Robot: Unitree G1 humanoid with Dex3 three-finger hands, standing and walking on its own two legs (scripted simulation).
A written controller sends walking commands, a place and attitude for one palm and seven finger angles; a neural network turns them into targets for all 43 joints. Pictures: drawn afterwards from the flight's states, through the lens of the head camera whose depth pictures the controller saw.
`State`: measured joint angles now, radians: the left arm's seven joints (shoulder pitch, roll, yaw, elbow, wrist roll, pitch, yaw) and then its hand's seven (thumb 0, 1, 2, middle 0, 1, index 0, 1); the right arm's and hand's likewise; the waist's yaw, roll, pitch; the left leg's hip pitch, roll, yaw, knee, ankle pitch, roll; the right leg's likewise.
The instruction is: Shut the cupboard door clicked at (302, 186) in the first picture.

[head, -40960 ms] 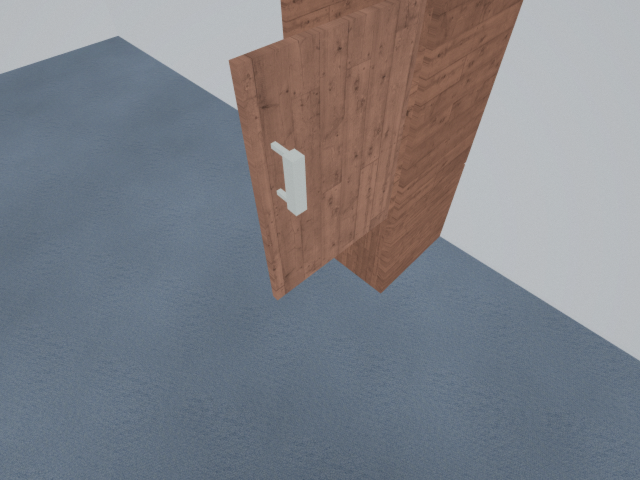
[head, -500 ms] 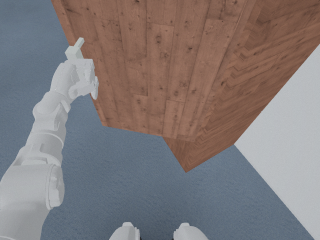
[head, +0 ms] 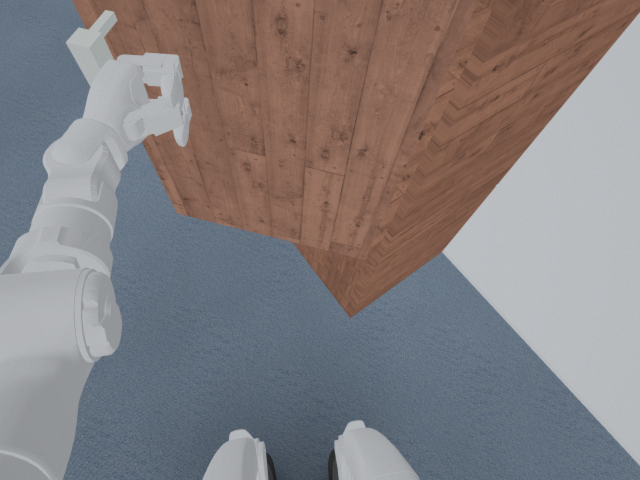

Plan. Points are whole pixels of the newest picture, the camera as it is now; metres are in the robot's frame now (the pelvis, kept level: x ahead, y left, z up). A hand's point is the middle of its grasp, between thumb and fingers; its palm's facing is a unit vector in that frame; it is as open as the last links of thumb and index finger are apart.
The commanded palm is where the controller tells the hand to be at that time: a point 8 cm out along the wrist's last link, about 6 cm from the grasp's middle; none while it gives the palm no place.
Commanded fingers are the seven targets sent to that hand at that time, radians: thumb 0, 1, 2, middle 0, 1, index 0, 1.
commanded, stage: push the door shut along its arc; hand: left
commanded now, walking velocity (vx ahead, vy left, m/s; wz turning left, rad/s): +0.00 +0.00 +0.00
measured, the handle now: (116, 72) +0.60 +0.18 +0.11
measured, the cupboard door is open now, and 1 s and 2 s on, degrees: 40 33 33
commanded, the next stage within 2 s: pull the fist back off the door in 0.48 s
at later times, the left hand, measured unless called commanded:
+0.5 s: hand (205, 87) +0.56 +0.08 +0.12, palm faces -0.42 -0.91 -0.02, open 3.1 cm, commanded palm +0.58 +0.10 +0.11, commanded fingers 0.00 0.90 0.90 -1.30 -1.50 -1.30 -1.50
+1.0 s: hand (225, 86) +0.56 +0.05 +0.11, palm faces +0.02 -1.00 -0.01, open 3.1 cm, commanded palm +0.52 +0.11 +0.11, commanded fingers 0.00 0.90 0.90 -1.30 -1.50 -1.30 -1.50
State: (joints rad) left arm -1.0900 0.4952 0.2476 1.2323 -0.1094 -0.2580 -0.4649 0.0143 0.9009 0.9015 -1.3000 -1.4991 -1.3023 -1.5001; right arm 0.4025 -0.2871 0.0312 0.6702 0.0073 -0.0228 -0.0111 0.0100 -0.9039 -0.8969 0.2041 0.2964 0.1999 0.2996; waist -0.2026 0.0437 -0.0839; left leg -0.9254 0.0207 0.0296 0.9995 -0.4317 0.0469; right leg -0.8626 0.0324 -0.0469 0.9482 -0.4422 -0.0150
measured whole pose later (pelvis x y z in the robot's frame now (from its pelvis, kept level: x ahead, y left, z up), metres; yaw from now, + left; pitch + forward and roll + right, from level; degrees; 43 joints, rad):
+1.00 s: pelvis +0.01 -0.02 +0.00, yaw -1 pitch +22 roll -2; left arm -1.11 0.34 0.34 1.26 0.01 -0.33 0.07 0.02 0.89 0.90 -1.30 -1.50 -1.30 -1.50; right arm 0.49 -0.24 0.02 0.66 -0.06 0.00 0.09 0.01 -0.90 -0.90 0.20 0.30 0.20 0.30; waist -0.23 0.07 -0.11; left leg -0.92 0.04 0.03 0.97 -0.43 0.02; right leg -0.87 0.05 -0.04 0.93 -0.44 -0.04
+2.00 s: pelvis +0.01 -0.02 +0.04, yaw +0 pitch +6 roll +0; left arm -0.31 0.21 0.14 0.47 -0.20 -0.25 -0.09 0.01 0.90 0.90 -1.30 -1.50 -1.30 -1.50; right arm 0.34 -0.27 -0.01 0.63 0.06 0.01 -0.01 0.02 -0.91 -0.90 0.20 0.30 0.20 0.30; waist -0.04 0.05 -0.08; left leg -0.47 0.02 0.04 0.72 -0.35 0.02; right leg -0.44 0.04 -0.02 0.71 -0.38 -0.04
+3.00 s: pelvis +0.02 +0.00 +0.07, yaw +2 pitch -3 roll +0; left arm 0.47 0.34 0.34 -0.36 -0.08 -0.07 0.10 0.01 0.89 0.90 -0.24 -0.34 -0.25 -0.34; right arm 0.20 -0.25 0.01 0.63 0.02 -0.06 -0.07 0.02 -0.90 -0.90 0.20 0.30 0.20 0.30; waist 0.08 0.07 -0.01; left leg -0.13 -0.03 0.03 0.43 -0.24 0.04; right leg -0.08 0.00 -0.03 0.40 -0.27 -0.01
